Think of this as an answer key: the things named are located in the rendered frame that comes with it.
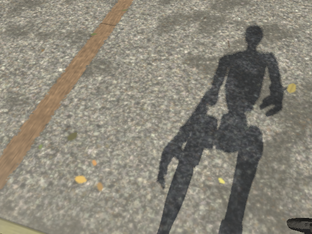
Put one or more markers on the right robot hand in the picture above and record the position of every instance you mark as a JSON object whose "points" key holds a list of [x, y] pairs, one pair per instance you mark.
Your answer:
{"points": [[301, 224]]}

